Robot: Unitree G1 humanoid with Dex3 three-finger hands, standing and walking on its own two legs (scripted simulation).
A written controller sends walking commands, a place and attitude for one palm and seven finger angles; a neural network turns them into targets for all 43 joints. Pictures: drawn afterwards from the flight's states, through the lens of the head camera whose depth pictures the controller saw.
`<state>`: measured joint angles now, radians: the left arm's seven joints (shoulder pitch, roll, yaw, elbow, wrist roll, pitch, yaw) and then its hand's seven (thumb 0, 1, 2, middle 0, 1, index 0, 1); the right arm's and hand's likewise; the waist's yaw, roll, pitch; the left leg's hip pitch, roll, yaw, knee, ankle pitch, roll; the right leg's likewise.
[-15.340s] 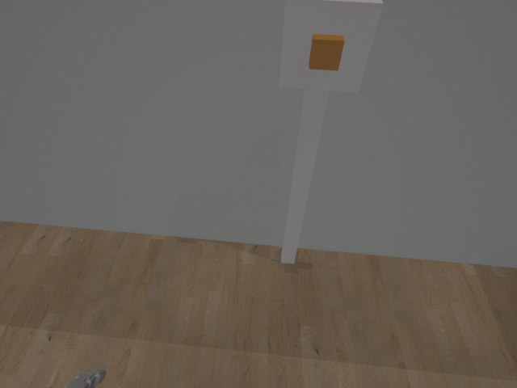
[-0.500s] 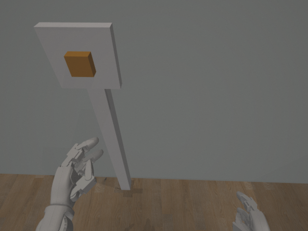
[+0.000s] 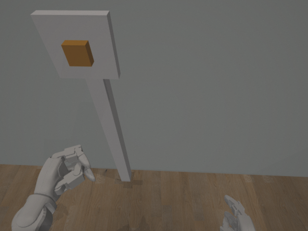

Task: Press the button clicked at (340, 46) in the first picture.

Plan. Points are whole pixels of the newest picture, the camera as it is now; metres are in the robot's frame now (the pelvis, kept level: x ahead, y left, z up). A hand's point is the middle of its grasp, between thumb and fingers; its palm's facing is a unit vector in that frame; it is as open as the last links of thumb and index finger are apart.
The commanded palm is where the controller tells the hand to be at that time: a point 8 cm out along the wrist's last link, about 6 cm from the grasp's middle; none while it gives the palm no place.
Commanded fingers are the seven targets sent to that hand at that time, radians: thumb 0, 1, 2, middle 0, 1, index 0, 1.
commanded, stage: raise the hand and make a fist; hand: left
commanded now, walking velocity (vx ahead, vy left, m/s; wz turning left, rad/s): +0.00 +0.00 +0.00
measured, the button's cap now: (79, 53) +0.51 +0.22 +0.22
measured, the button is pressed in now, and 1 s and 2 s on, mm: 0 0 0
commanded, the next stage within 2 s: aim a knuckle at the button in 1.20 s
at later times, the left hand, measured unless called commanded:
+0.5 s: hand (35, 145) +0.25 +0.24 +0.18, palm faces +0.04 -0.99 -0.09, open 3.1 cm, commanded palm +0.21 +0.29 +0.17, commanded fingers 0.00 0.90 0.90 -1.30 -1.50 -1.30 -1.50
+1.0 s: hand (31, 139) +0.25 +0.24 +0.20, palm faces +0.01 -1.00 -0.08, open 3.1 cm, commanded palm +0.20 +0.28 +0.22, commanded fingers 0.00 0.90 0.90 -1.30 -1.50 -1.30 -1.50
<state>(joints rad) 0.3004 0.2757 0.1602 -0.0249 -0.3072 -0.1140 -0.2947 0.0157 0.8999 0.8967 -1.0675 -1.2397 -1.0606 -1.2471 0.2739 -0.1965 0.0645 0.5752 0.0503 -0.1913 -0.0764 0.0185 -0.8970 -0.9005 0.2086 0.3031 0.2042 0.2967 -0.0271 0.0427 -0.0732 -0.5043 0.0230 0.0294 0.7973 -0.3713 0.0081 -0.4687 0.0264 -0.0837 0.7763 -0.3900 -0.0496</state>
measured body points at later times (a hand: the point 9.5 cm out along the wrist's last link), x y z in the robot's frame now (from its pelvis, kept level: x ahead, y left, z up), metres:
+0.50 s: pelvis +0.03 +0.03 +0.02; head +0.01 +0.02 +0.47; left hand +0.24 +0.29 +0.18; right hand +0.24 -0.18 -0.02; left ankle +0.02 +0.11 -0.71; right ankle +0.01 -0.08 -0.71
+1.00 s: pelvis +0.01 +0.02 +0.03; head -0.02 -0.01 +0.48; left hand +0.24 +0.29 +0.20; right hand +0.22 -0.19 -0.03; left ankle +0.02 +0.11 -0.71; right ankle +0.01 -0.08 -0.71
